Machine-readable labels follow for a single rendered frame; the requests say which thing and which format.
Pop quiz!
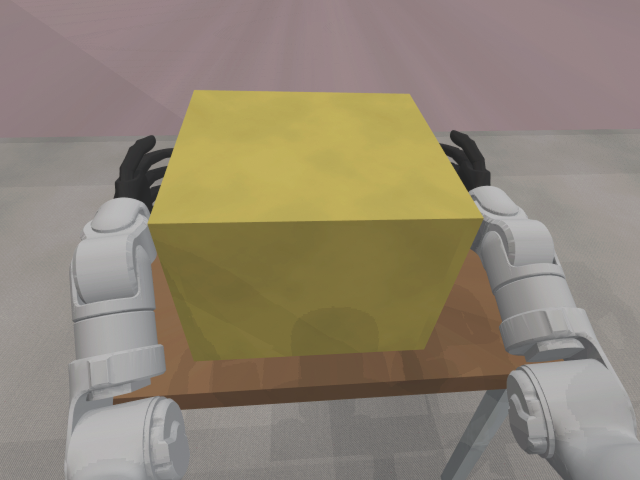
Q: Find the left robot forearm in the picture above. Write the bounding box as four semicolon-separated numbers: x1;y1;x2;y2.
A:
64;198;166;480

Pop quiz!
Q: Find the robot right hand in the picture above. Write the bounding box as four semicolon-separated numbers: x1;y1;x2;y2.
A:
439;130;491;192

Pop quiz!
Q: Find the robot right upper arm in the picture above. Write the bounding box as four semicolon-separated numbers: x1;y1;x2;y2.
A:
507;359;640;480

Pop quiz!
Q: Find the right robot forearm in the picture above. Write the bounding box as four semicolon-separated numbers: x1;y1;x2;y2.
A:
469;186;637;438

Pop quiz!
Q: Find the robot left hand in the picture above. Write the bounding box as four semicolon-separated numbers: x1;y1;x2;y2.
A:
114;135;174;214

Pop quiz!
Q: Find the carton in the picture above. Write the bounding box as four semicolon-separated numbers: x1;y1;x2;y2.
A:
147;90;484;361

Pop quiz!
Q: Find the robot left upper arm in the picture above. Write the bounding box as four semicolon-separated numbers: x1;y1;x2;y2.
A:
67;396;190;480

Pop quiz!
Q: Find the table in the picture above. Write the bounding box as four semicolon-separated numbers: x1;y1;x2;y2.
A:
113;249;564;480

